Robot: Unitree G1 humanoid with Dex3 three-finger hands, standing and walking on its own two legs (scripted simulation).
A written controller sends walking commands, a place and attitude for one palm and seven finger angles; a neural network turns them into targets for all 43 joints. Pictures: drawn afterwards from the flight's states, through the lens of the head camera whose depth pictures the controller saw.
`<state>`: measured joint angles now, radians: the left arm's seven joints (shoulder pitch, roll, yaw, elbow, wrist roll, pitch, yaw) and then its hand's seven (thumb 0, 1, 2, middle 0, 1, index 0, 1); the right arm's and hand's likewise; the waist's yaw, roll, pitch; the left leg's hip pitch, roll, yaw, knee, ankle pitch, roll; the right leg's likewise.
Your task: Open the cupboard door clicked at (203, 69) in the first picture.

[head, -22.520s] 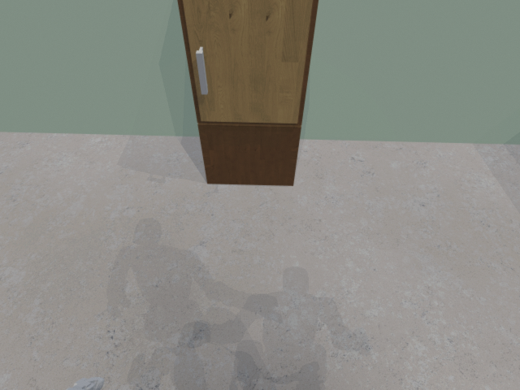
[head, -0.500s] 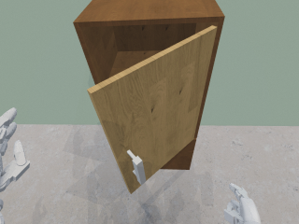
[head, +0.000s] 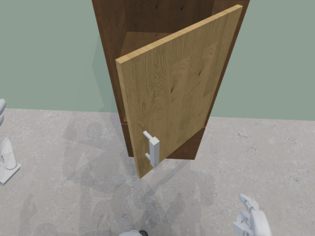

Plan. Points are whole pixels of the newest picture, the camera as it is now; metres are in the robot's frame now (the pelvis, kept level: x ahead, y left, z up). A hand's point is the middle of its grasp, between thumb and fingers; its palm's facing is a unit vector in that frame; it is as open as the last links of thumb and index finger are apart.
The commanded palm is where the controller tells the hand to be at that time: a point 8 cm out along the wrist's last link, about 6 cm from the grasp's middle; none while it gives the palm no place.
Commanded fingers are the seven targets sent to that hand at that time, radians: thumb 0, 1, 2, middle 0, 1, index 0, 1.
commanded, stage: step back with the hand held close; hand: left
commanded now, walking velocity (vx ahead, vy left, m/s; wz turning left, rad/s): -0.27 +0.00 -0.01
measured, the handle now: (150, 149) +0.40 +0.05 -0.10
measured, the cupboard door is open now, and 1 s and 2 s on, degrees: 44 44 44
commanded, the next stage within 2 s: stop stepping back and stand still in 0.48 s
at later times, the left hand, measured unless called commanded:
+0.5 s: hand out of the picture +0.12 +0.27 +0.18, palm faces +0.43 -0.77 -0.47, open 7.4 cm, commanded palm +0.07 +0.30 +0.18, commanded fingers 0.00 0.90 0.90 -0.20 -0.30 -0.20 -0.30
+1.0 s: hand out of the picture +0.05 +0.26 +0.17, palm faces +0.41 -0.79 -0.45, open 7.4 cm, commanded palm +0.01 +0.29 +0.18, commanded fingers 0.00 0.90 0.90 -0.20 -0.30 -0.20 -0.30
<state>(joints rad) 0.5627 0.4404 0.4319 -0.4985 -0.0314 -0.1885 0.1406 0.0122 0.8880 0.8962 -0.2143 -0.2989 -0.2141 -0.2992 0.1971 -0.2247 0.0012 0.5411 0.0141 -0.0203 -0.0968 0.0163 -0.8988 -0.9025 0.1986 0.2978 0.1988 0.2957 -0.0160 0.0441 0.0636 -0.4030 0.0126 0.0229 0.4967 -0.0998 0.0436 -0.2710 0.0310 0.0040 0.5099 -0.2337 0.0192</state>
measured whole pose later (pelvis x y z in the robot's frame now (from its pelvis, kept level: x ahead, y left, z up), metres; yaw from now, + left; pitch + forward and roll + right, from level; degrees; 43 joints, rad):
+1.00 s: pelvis -0.15 +0.00 +0.00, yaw -4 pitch +0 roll +0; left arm 0.59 0.40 0.40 -0.45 -0.03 -0.18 0.17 0.01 0.88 0.90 -0.22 -0.30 -0.22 -0.30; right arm 0.34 -0.26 -0.02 0.69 0.00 -0.09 -0.10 0.02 -0.90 -0.90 0.20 0.30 0.20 0.30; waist 0.00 0.00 -0.08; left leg -0.36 0.02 0.01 0.66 -0.31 0.01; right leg -0.20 0.04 -0.01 0.51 -0.31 -0.04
